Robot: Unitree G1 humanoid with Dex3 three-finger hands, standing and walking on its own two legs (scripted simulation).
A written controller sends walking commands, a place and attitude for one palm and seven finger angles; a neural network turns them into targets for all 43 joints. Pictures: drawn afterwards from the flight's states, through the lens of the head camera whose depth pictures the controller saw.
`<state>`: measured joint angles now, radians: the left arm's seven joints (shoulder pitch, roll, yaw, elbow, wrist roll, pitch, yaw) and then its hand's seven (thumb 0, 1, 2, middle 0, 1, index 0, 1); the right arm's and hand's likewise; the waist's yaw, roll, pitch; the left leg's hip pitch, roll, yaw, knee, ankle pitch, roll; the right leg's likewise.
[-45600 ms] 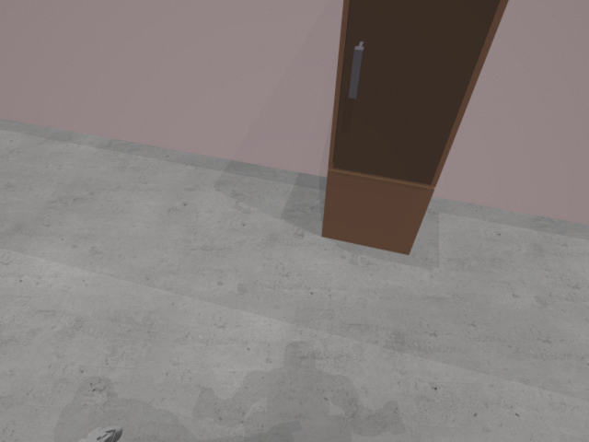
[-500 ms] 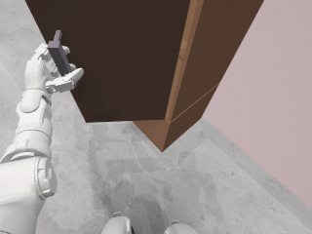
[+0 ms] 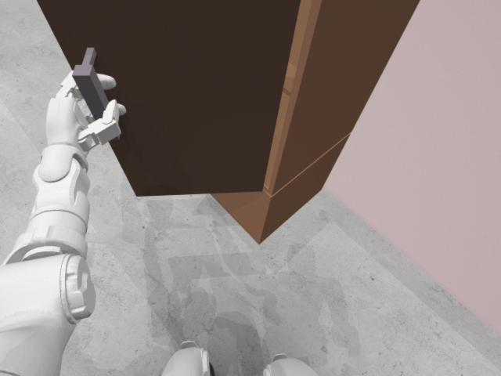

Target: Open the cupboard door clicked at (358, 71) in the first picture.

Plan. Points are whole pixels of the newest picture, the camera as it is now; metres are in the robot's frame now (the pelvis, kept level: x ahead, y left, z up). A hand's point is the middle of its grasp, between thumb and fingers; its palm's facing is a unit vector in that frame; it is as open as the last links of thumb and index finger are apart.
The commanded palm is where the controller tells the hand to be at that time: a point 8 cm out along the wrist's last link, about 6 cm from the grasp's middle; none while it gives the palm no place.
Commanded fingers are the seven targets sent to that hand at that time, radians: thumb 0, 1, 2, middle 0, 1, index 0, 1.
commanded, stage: pull the door open along its arc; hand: left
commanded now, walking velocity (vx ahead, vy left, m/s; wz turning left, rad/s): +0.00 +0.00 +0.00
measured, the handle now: (102, 96) +0.55 +0.21 +0.10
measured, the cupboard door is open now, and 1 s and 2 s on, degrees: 52 100 98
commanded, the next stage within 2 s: open thumb and fingers to let go in 0.90 s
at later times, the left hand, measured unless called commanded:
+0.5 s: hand (146, 196) +0.36 +0.12 +0.10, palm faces +0.22 -0.97 +0.09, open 6.5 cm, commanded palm +0.30 +0.19 +0.09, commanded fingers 0.00 0.90 0.90 -0.40 -1.35 -0.40 -1.35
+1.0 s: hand (215, 240) +0.29 +0.03 +0.10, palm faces +0.38 -0.93 -0.03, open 6.4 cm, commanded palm +0.25 +0.08 +0.09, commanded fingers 0.00 0.83 0.87 -0.40 -1.34 -0.40 -1.34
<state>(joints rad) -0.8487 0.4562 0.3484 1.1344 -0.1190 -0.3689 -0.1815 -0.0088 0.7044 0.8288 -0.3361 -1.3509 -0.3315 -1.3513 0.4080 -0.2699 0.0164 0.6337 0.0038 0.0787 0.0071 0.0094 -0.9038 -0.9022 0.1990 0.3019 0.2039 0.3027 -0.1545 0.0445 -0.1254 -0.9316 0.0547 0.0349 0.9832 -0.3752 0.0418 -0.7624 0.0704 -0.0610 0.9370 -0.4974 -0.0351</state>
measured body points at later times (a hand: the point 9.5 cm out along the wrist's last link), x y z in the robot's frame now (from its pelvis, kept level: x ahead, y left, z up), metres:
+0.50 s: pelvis +0.02 -0.01 +0.02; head +0.06 -0.02 +0.47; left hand +0.34 +0.17 +0.10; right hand +0.18 -0.24 -0.08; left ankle +0.05 +0.09 -0.68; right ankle -0.03 -0.10 -0.68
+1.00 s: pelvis +0.03 -0.06 +0.02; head +0.03 -0.09 +0.47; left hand +0.26 +0.08 +0.10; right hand +0.20 -0.27 -0.08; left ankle +0.05 +0.09 -0.68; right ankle -0.03 -0.10 -0.68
